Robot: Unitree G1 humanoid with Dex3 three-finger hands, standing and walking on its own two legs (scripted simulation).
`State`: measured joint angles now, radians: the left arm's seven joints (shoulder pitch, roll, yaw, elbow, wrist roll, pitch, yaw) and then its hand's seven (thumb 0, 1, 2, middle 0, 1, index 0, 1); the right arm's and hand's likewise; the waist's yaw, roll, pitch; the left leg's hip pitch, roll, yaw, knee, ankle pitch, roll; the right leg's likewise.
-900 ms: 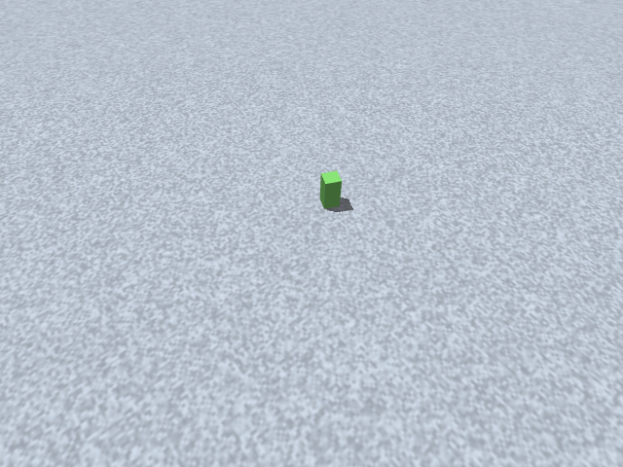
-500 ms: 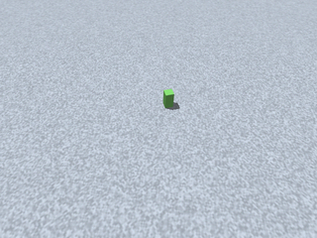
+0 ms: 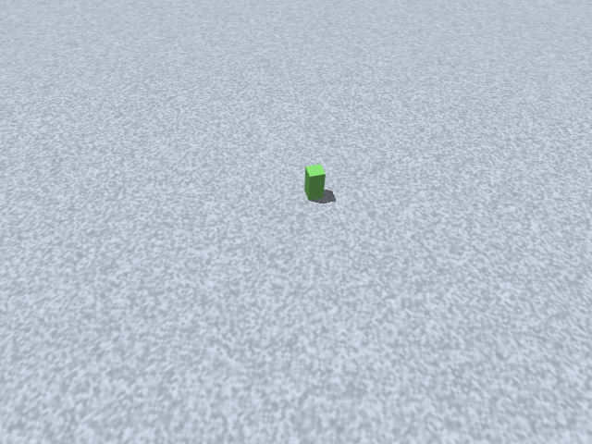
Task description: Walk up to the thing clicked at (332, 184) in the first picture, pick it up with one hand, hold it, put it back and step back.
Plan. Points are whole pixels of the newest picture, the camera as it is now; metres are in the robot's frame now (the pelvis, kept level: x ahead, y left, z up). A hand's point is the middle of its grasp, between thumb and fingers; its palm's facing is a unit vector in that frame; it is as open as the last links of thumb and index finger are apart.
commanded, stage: stand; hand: left
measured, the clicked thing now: (314, 182) +1.29 -0.10 -0.71
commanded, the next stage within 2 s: walk up in 0.22 s
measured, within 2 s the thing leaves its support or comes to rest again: neither
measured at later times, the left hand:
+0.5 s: hand out of the picture +0.14 +0.23 -0.15, palm faces -0.16 -0.90 -0.40, open 7.4 cm
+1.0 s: hand (212, 326) +0.35 +0.16 -0.18, palm faces -0.28 -0.90 -0.34, open 7.4 cm
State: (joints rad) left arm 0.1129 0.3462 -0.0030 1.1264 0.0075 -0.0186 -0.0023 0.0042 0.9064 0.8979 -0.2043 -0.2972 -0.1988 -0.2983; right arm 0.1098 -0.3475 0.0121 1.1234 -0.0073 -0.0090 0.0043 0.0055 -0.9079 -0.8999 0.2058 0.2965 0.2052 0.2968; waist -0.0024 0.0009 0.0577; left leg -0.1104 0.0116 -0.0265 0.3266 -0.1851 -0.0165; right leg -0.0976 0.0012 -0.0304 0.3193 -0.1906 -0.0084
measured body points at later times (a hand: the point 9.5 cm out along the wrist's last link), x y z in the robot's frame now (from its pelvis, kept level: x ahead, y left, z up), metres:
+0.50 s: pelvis +0.05 -0.05 -0.02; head +0.05 -0.07 +0.43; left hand +0.15 +0.28 -0.12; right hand +0.05 -0.40 -0.14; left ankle +0.00 +0.13 -0.75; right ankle +0.09 -0.20 -0.75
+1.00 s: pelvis +0.25 -0.09 -0.03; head +0.27 -0.08 +0.42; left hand +0.37 +0.21 -0.15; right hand +0.25 -0.43 -0.11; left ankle +0.32 +0.02 -0.75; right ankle +0.15 -0.20 -0.68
